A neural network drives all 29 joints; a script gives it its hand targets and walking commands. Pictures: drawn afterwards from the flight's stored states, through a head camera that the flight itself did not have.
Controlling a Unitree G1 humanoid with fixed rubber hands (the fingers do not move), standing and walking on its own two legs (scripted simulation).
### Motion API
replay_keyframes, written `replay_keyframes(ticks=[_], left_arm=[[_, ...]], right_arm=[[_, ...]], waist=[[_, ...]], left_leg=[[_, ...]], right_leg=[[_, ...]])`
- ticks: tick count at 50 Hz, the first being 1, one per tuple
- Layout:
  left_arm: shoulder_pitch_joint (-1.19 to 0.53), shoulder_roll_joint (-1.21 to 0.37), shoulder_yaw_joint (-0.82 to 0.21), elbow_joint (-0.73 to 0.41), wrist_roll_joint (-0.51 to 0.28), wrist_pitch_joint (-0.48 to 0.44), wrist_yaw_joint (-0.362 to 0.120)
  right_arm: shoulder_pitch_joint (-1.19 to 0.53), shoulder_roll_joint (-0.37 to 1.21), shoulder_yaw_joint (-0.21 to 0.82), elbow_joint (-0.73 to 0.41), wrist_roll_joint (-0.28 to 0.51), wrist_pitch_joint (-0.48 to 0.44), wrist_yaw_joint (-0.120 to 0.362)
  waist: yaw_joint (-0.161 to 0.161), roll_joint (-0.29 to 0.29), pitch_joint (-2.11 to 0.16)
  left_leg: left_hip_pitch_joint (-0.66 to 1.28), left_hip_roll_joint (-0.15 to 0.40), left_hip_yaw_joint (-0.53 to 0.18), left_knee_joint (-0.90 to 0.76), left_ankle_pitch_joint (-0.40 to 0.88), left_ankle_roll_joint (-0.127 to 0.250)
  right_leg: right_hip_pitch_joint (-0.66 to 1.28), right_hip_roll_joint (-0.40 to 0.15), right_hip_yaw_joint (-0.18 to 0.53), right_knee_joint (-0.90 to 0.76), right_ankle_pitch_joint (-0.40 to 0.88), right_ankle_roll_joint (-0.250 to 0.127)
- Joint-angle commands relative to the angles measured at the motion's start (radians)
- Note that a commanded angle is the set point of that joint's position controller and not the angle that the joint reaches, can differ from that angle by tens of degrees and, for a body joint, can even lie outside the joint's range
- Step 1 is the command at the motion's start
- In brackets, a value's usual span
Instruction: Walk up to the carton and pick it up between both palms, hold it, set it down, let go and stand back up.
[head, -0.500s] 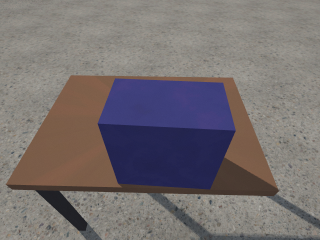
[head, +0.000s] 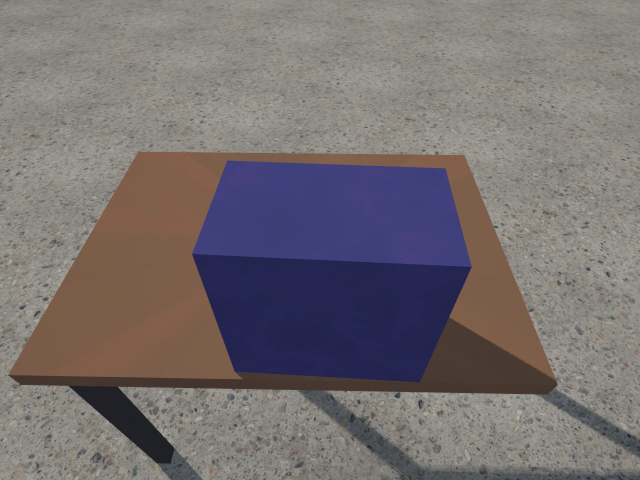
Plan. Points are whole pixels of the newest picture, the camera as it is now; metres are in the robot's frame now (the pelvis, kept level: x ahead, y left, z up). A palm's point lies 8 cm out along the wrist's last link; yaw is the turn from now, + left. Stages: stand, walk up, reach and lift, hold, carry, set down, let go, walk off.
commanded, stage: stand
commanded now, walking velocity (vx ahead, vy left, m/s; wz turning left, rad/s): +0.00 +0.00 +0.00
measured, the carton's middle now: (330, 279) +0.40 +0.01 +0.02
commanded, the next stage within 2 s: none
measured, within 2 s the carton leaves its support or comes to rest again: neither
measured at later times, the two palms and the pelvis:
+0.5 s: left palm out of the picture +0.03 +0.26 -0.12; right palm out of the picture +0.03 -0.25 -0.12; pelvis +0.00 +0.00 +0.00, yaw +0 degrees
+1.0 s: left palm out of the picture +0.04 +0.26 -0.13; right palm out of the picture +0.03 -0.24 -0.12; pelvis +0.01 +0.01 +0.00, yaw -1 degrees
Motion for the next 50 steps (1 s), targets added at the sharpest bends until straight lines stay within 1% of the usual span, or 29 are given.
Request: replay_keyframes(ticks=[1, 6, 9, 13, 16, 17, 21, 31, 33, 38, 40, 42, 50], left_arm=[[0.034, 0.129, 0.032, -0.041, 0.000, -0.014, 0.006], [0.037, 0.125, 0.032, -0.026, -0.001, -0.012, 0.007], [0.040, 0.125, 0.032, -0.016, -0.001, -0.012, 0.008], [0.042, 0.123, 0.031, -0.002, 0.000, -0.012, 0.009], [0.046, 0.120, 0.029, 0.007, -0.001, -0.012, 0.010], [0.046, 0.120, 0.029, 0.010, -0.002, -0.011, 0.011], [0.046, 0.116, 0.028, 0.021, -0.001, -0.012, 0.012], [0.049, 0.107, 0.026, 0.049, -0.002, -0.011, 0.016], [0.050, 0.104, 0.024, 0.053, -0.002, -0.011, 0.017], [0.046, 0.100, 0.021, 0.067, -0.003, -0.011, 0.018], [0.044, 0.098, 0.021, 0.070, -0.003, -0.010, 0.019], [0.044, 0.096, 0.020, 0.077, -0.003, -0.010, 0.019], [0.041, 0.089, 0.019, 0.095, -0.004, -0.009, 0.022]], right_arm=[[0.043, -0.127, -0.034, -0.042, 0.000, -0.014, -0.006], [0.047, -0.125, -0.033, -0.032, 0.002, -0.013, -0.007], [0.050, -0.125, -0.032, -0.024, 0.003, -0.014, -0.008], [0.052, -0.123, -0.033, -0.014, 0.002, -0.014, -0.009], [0.055, -0.122, -0.032, -0.007, 0.003, -0.014, -0.010], [0.055, -0.121, -0.033, -0.005, 0.004, -0.014, -0.010], [0.056, -0.119, -0.031, 0.004, 0.004, -0.014, -0.011], [0.054, -0.112, -0.029, 0.027, 0.005, -0.013, -0.015], [0.054, -0.112, -0.029, 0.030, 0.005, -0.014, -0.015], [0.052, -0.107, -0.028, 0.040, 0.006, -0.013, -0.017], [0.054, -0.105, -0.027, 0.045, 0.008, -0.013, -0.018], [0.052, -0.104, -0.028, 0.049, 0.008, -0.013, -0.019], [0.049, -0.098, -0.028, 0.066, 0.008, -0.013, -0.020]], waist=[[0.002, -0.001, 0.041], [0.002, -0.005, 0.048], [0.002, 0.004, 0.050], [0.001, -0.008, 0.050], [0.003, 0.003, 0.048], [0.000, -0.002, 0.049], [0.000, -0.008, 0.044], [0.003, -0.003, 0.050], [0.001, -0.009, 0.043], [0.000, 0.000, 0.045], [0.000, -0.008, 0.053], [0.001, -0.001, 0.048], [0.001, -0.004, 0.047]], left_leg=[[-0.061, 0.074, -0.101, -0.138, 0.029, 0.024], [-0.066, 0.074, -0.100, -0.146, 0.011, 0.025], [-0.069, 0.073, -0.098, -0.150, 0.011, 0.023], [-0.061, 0.075, -0.096, -0.151, 0.012, 0.023], [-0.060, 0.075, -0.095, -0.155, 0.007, 0.024], [-0.060, 0.075, -0.096, -0.155, 0.008, 0.024], [-0.046, 0.077, -0.093, -0.154, 0.034, 0.023], [-0.039, 0.081, -0.086, -0.161, 0.052, 0.022], [-0.034, 0.081, -0.086, -0.159, 0.062, 0.021], [-0.026, 0.083, -0.083, -0.160, 0.087, 0.023], [-0.031, 0.082, -0.082, -0.163, 0.082, 0.023], [-0.025, 0.083, -0.082, -0.165, 0.085, 0.022], [-0.014, 0.085, -0.077, -0.167, 0.101, 0.021]], right_leg=[[0.001, -0.068, 0.109, -0.113, 0.031, -0.028], [0.000, -0.067, 0.110, -0.119, 0.018, -0.028], [0.003, -0.066, 0.111, -0.120, 0.025, -0.027], [0.002, -0.067, 0.111, -0.121, 0.024, -0.025], [0.000, -0.067, 0.112, -0.124, 0.022, -0.024], [0.002, -0.067, 0.111, -0.124, 0.024, -0.024], [0.008, -0.069, 0.111, -0.123, 0.049, -0.023], [0.013, -0.068, 0.111, -0.122, 0.072, -0.020], [0.018, -0.068, 0.110, -0.122, 0.083, -0.019], [0.022, -0.070, 0.109, -0.122, 0.105, -0.018], [0.023, -0.070, 0.108, -0.124, 0.104, -0.017], [0.027, -0.070, 0.109, -0.122, 0.109, -0.017], [0.029, -0.071, 0.104, -0.125, 0.121, -0.014]])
